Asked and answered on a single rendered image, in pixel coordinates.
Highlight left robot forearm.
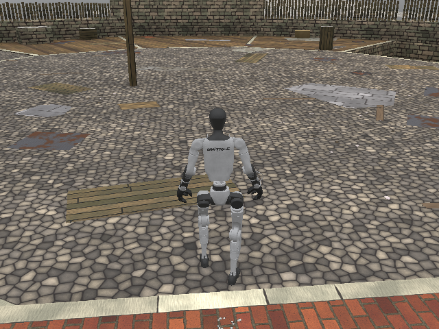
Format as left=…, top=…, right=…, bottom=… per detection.
left=178, top=165, right=192, bottom=191

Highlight right robot upper arm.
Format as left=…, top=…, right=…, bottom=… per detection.
left=233, top=137, right=254, bottom=175

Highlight right robot forearm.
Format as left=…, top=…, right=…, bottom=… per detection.
left=247, top=164, right=261, bottom=188

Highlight humanoid robot head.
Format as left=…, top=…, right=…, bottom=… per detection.
left=207, top=108, right=230, bottom=141

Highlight right robot hand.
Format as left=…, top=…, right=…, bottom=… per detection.
left=247, top=186, right=263, bottom=200

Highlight robot right thigh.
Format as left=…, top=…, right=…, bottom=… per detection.
left=229, top=191, right=244, bottom=242

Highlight left robot hand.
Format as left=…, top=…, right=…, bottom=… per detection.
left=177, top=188, right=192, bottom=203

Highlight left robot upper arm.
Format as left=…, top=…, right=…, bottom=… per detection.
left=185, top=138, right=204, bottom=175

